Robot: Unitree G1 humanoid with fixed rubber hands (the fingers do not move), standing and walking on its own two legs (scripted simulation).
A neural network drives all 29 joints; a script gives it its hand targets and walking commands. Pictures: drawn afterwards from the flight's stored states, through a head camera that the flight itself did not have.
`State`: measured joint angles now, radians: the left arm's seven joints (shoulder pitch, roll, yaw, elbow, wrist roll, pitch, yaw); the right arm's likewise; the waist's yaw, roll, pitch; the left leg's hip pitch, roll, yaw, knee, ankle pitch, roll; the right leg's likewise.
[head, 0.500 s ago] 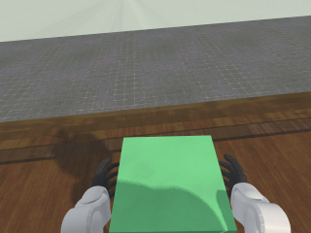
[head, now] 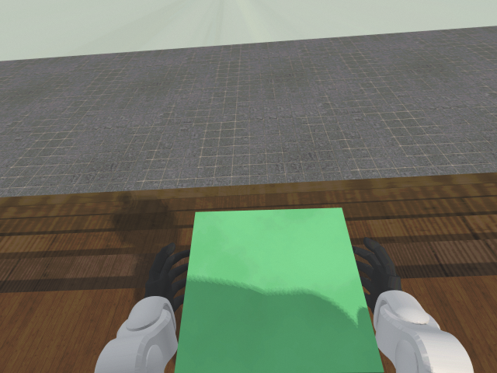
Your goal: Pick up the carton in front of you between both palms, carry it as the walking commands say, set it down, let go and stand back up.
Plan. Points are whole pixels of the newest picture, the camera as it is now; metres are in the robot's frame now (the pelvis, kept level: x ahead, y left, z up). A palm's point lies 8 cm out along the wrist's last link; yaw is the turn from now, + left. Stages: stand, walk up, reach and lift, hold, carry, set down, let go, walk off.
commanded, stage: carry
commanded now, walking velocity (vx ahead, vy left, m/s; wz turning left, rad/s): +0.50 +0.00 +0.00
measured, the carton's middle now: (270, 310) +0.24 +0.00 +0.03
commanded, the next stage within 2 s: none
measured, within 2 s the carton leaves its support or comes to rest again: neither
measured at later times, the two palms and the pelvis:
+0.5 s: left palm (189, 148) +0.61 +0.18 +0.08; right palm (319, 143) +0.59 -0.13 +0.08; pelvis +0.32 +0.04 -0.01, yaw -2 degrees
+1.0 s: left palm (226, 91) +0.96 +0.11 +0.05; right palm (318, 87) +0.97 -0.19 +0.05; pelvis +0.63 -0.04 -0.02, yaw -1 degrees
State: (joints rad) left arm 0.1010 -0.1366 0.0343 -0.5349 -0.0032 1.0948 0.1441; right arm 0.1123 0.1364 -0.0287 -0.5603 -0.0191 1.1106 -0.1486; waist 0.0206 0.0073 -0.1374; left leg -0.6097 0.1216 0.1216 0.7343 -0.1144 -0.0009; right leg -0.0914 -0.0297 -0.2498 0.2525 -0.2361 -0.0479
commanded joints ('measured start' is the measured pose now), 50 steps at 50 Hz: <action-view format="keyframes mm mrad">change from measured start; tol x32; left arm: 1 -258 -575 -528 -82 -142 25 -35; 35 -1007 -588 -277 503 -70 -132 67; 50 -926 -699 -482 203 -178 -183 11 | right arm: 1 -309 606 552 -74 152 13 13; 34 -1081 639 354 460 116 -147 -75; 50 -924 702 430 269 115 -196 -44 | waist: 1 -5 -134 22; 11 -56 308 -259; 32 -11 165 -132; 36 42 -354 -394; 50 47 -127 -358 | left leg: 1 -43 -22 58 -126 64 -2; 8 421 -143 167 -257 -44 61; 11 889 296 -651 -467 -119 272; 21 534 164 -153 -509 -134 164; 32 615 91 17 -204 534 88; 36 -27 -193 -116 628 -412 29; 50 -206 -105 -70 360 -20 51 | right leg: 1 91 -226 118 -119 183 -72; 8 46 -153 -6 369 577 -19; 12 -613 -12 228 1183 -224 11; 24 -667 -68 149 675 159 19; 33 -109 82 45 287 137 -53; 36 379 -308 814 157 187 -216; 50 359 -197 346 370 1003 -131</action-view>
